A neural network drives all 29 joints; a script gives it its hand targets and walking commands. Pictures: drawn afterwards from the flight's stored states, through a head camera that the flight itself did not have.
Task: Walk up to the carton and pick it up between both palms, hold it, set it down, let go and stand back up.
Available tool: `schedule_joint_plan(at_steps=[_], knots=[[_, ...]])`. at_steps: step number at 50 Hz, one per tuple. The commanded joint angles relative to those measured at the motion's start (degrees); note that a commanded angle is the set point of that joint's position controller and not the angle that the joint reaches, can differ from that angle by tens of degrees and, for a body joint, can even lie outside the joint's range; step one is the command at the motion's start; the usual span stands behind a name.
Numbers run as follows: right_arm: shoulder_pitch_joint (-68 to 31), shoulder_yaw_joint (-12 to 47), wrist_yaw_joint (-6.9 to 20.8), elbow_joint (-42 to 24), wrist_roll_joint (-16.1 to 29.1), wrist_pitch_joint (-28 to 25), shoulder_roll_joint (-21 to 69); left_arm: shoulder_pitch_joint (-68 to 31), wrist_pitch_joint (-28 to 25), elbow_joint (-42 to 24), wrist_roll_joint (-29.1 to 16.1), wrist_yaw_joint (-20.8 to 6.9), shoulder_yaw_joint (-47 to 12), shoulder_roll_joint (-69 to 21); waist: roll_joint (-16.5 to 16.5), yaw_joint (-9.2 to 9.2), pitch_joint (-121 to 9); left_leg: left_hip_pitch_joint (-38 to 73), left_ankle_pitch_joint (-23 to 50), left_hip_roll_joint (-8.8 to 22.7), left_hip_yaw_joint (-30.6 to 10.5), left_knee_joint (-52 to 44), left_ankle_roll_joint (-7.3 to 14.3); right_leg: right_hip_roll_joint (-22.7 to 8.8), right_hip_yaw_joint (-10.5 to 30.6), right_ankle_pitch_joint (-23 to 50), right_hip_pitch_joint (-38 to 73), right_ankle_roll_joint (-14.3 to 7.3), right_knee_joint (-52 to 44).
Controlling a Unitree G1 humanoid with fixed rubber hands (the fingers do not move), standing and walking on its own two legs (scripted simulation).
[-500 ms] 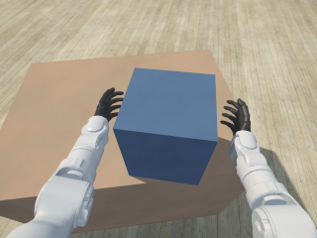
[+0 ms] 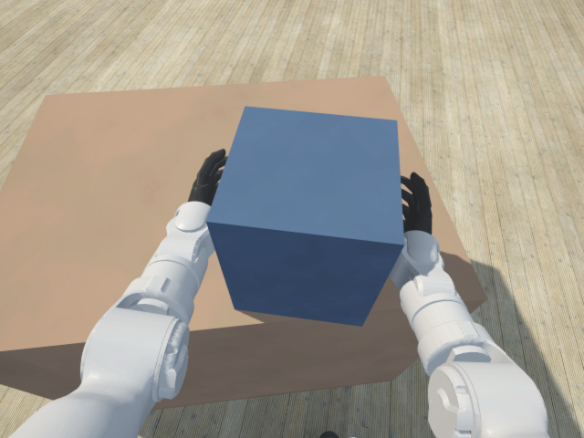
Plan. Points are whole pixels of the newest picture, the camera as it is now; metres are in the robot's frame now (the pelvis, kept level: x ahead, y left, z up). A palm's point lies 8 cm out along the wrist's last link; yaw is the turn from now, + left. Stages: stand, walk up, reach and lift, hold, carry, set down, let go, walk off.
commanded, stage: reach and lift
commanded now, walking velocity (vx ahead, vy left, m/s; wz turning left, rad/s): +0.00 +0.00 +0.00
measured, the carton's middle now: (307, 224) +0.42 -0.06 +0.03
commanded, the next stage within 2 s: none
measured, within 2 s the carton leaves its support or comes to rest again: leaves its support in 1.42 s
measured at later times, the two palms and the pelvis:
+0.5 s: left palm (205, 200) +0.46 +0.08 +0.07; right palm (415, 236) +0.36 -0.20 +0.05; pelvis +0.03 +0.01 +0.02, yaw +0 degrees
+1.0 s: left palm (204, 201) +0.46 +0.09 +0.06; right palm (412, 235) +0.36 -0.20 +0.04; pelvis +0.05 +0.01 +0.02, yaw +1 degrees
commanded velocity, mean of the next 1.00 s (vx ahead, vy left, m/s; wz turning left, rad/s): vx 0.00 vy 0.00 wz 0.00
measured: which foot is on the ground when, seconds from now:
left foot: down 0.00-1.00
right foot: down 0.00-1.00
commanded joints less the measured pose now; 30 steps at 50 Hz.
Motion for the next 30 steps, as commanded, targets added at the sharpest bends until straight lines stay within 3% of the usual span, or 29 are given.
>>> schedule_joint_plan(at_steps=[1,4,7,9,10,13,14,17,18,20,22,26,28,30], knots=[[-29.7,2.4,0.7,-14.3,-1.7,-5.5,-1.4,-34.1,-5.4,-17.3,2.7,0.2,0.3,0.8,5.8,-2.16,-43.5,17.4,16.5,-1.1,2.3,-2.2,-3.5,-0.1,-0.8,21.7,28.5,1.9,0.3],[-29.7,2.0,1.4,-12.9,-3.0,-6.3,-0.8,-33.0,-5.2,-15.6,4.5,-0.2,1.7,-1.4,6.3,-1.71,-41.0,20.5,17.7,-0.9,2.1,-2.9,-4.2,0.1,-1.1,20.7,28.0,1.8,-1.0],[-29.4,0.8,2.6,-11.9,-5.4,-7.1,1.1,-33.1,-6.2,-15.4,6.1,-0.7,3.0,-3.4,5.4,-1.76,-37.6,19.8,15.8,-0.9,1.8,-4.3,-4.2,0.1,-1.2,18.0,28.3,1.2,-2.4],[-29.6,0.4,3.1,-12.4,-6.8,-7.6,1.2,-33.6,-6.2,-13.3,7.3,-1.0,5.2,-3.1,3.5,-0.66,-36.5,19.8,14.5,-1.1,2.5,-5.5,-3.8,-0.2,-1.1,17.5,29.4,1.6,-3.3],[-28.4,0.4,3.7,-12.1,-7.6,-8.4,3.1,-32.5,-6.9,-14.6,8.6,-1.0,4.8,-5.4,4.5,-1.25,-37.1,21.5,15.5,-1.0,2.0,-5.8,-4.1,-0.1,-1.5,18.3,29.8,1.3,-3.2],[-27.6,0.8,6.0,-10.3,-11.3,-9.8,8.6,-30.9,-8.1,-13.2,12.7,-2.2,6.5,-11.1,3.9,0.05,-35.2,24.7,17.6,-0.9,2.2,-7.1,-4.4,0.2,-1.9,18.6,30.4,0.8,-4.7],[-27.5,-0.2,6.5,-9.5,-12.7,-10.5,9.8,-31.2,-8.1,-12.4,14.2,-2.6,7.3,-12.7,5.2,-0.03,-34.7,26.1,18.7,-0.9,2.4,-7.6,-4.8,0.0,-2.1,19.0,30.7,0.8,-5.1],[-28.0,0.7,10.3,-8.4,-18.7,-12.9,23.0,-31.6,-10.1,-9.7,18.7,-5.6,6.2,-25.4,4.0,-0.31,-33.4,28.3,23.3,-0.8,2.6,-8.0,-5.4,-0.1,-2.8,21.7,32.8,0.6,-6.2],[-28.0,3.6,12.3,-7.6,-21.1,-13.9,31.3,-32.1,-11.1,-8.6,19.5,-7.4,2.7,-33.5,3.8,-1.05,-32.9,28.1,24.7,-1.1,2.4,-8.0,-5.5,-0.4,-2.7,23.1,34.2,0.3,-6.2],[-27.6,7.2,15.2,-4.7,-20.9,-14.6,37.3,-29.2,-12.2,-6.9,21.8,-8.5,1.5,-40.1,4.4,-0.1,-33.4,30.9,31.2,-0.6,2.2,-8.3,-6.2,0.2,-2.9,26.5,35.2,0.2,-6.4],[-26.2,8.1,16.3,-3.1,-20.9,-14.3,37.3,-26.9,-12.7,-4.5,22.4,-8.9,2.6,-40.4,3.6,0.35,-29.2,30.3,30.0,-0.8,2.1,-9.7,-5.8,0.0,-2.1,26.5,36.7,0.5,-7.4],[-24.2,9.7,16.9,-1.9,-20.8,-14.4,36.2,-24.0,-13.0,-4.9,22.9,-9.0,2.7,-40.0,1.4,0.83,-23.9,27.3,27.9,-1.1,1.9,-12.4,-5.6,-0.3,-1.7,29.3,42.4,0.8,-7.9],[-23.0,9.4,16.5,-1.7,-20.9,-14.2,36.5,-22.3,-12.0,-2.6,24.1,-9.9,5.0,-37.5,-0.4,1.11,-17.9,23.2,22.7,-1.9,2.5,-13.9,-4.4,-0.6,-1.3,28.8,45.2,1.2,-8.5],[-21.7,8.8,16.4,-1.7,-21.6,-14.4,36.4,-21.4,-11.4,-4.3,25.0,-10.1,4.4,-38.2,0.2,0.15,-18.2,24.2,23.1,-1.8,2.3,-14.7,-4.6,-0.7,-1.3,29.7,45.9,1.1,-8.9]])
